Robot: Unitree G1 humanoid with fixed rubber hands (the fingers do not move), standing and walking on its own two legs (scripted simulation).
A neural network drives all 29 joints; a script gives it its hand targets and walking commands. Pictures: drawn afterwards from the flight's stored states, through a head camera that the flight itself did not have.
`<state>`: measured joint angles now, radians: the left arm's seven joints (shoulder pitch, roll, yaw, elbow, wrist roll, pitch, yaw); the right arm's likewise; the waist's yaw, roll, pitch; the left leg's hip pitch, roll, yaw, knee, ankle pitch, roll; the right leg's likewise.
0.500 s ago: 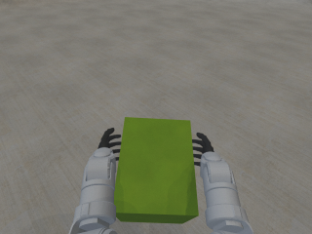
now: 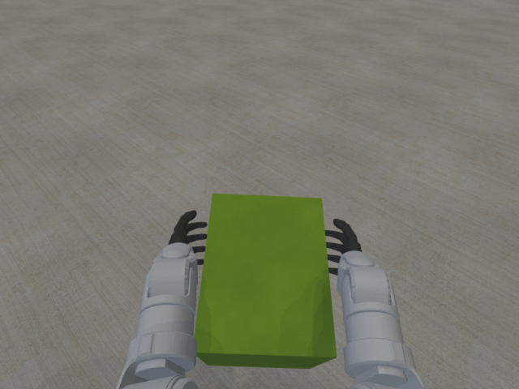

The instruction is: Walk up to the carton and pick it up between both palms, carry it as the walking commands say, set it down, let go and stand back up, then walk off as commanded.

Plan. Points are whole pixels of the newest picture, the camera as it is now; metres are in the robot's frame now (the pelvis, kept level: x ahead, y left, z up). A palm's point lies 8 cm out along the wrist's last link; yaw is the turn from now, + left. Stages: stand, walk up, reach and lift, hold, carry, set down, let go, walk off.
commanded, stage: reach and lift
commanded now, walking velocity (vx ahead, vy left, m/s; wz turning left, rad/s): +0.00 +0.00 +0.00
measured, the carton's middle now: (262, 284) +0.32 +0.01 -0.03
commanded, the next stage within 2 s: hold in 1.02 s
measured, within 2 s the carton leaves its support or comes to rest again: neither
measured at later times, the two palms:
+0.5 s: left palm (181, 256) +0.31 +0.14 +0.06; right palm (354, 266) +0.31 -0.14 +0.06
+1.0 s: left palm (177, 267) +0.29 +0.14 +0.06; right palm (356, 273) +0.29 -0.13 +0.06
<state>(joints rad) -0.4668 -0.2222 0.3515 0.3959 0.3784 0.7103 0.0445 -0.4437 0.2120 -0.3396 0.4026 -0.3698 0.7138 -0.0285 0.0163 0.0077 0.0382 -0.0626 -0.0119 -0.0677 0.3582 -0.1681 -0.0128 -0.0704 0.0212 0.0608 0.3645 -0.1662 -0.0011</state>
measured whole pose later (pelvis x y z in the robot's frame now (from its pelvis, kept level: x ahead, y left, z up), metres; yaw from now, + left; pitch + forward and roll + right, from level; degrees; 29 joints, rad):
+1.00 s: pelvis -0.01 +0.00 +0.00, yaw +0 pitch -9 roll +0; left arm -0.38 -0.19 0.27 0.35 0.34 0.75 0.02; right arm -0.37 0.18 -0.26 0.34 -0.33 0.76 -0.01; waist -0.01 0.00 0.03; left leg -0.05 -0.02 -0.07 0.38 -0.17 -0.01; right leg -0.04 0.02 0.06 0.36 -0.16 0.00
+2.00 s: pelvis +0.00 +0.00 +0.00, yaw +1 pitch -5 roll -1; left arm -0.33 -0.17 0.21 0.30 0.29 0.76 0.03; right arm -0.30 0.16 -0.20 0.29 -0.28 0.78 -0.03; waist -0.01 0.00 -0.06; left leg -0.17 -0.02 -0.09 0.47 -0.28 0.00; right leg -0.15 0.02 0.03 0.44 -0.29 0.00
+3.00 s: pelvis +0.45 +0.07 -0.02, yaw +0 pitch +5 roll +1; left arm -0.22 -0.14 0.04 -0.38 0.06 1.21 0.26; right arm -0.24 0.15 -0.02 -0.35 -0.08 1.20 -0.27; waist 0.02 -0.02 -0.02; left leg -0.47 0.05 0.27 0.48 -0.10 0.09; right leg -0.21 -0.10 -0.07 0.92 -0.51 0.03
